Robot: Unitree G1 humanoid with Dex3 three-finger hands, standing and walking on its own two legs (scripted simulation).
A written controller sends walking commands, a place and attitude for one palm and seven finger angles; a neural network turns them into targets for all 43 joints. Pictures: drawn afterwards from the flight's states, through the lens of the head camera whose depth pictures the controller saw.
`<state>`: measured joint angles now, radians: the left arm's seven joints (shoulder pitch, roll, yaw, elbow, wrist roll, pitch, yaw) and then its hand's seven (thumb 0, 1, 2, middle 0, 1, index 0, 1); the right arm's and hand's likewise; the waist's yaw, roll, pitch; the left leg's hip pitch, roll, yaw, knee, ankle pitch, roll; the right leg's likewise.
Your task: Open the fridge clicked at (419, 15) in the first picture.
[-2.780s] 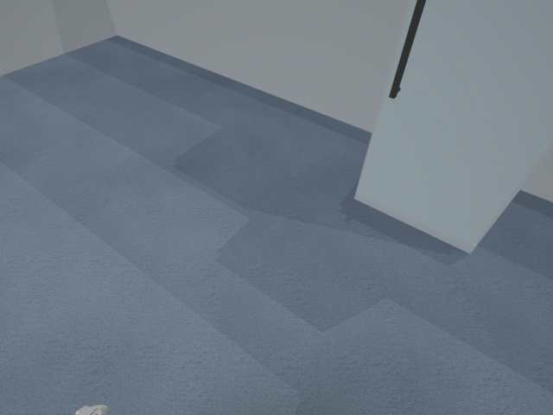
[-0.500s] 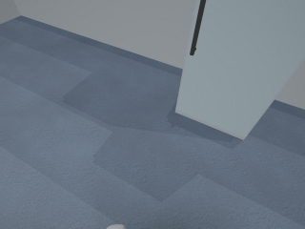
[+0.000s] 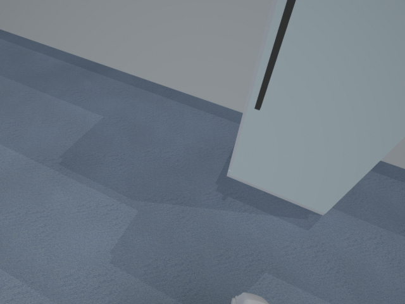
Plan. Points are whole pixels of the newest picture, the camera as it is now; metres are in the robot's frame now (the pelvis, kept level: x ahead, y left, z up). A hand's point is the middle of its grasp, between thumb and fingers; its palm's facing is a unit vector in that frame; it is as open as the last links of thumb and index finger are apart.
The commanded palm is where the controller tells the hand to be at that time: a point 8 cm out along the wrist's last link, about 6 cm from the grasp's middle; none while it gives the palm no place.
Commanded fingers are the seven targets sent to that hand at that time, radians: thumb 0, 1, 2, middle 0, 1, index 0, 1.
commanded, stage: turn to face it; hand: left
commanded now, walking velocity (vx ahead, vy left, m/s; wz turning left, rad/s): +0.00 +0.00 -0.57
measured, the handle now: (274, 56) +0.83 -0.17 +0.07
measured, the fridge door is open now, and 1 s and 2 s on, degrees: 0 0 0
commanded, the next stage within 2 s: take the last steps up to it in 0.60 s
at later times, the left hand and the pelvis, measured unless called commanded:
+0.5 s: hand (148, 263) +0.23 +0.14 -0.17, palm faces -0.17 -0.96 -0.23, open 7.4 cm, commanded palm none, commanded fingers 0.00 0.90 0.90 -0.20 -0.30 -0.20 -0.30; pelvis +0.09 -0.02 -0.01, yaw -12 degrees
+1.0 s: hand (151, 256) +0.25 +0.14 -0.17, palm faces -0.39 -0.90 -0.18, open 7.4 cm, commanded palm none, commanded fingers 0.00 0.90 0.90 -0.20 -0.30 -0.20 -0.30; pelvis +0.12 -0.02 +0.00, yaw -23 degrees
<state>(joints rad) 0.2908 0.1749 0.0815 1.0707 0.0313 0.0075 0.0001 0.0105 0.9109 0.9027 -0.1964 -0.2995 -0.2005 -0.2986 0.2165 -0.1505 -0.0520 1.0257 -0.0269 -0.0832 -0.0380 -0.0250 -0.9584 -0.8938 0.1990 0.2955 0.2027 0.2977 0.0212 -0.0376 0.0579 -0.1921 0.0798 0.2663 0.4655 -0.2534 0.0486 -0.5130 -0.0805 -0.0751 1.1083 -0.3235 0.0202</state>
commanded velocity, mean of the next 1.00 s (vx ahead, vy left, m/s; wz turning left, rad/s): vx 0.10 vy -0.03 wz -0.29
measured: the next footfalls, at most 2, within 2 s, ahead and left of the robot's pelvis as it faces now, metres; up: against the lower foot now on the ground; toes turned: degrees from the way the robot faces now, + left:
right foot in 0.22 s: +0.17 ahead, -0.14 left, +0.00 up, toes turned -15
left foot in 0.60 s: +0.18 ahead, +0.10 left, +0.00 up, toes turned -9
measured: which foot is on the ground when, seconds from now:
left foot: down 0.00-0.22, up 0.24-0.58, down 0.60-1.00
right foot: up 0.00-0.20, down 0.22-0.62, up 0.64-1.00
